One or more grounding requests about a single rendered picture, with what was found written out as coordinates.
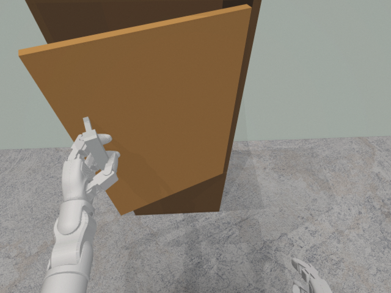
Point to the handle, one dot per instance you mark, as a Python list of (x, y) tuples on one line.
[(94, 144)]

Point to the cupboard door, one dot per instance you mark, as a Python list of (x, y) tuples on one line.
[(165, 92)]

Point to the robot left hand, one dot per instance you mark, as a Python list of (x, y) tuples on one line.
[(76, 173)]

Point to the robot right hand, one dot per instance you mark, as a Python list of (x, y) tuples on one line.
[(310, 276)]

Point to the robot left forearm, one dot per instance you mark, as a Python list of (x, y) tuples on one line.
[(71, 258)]

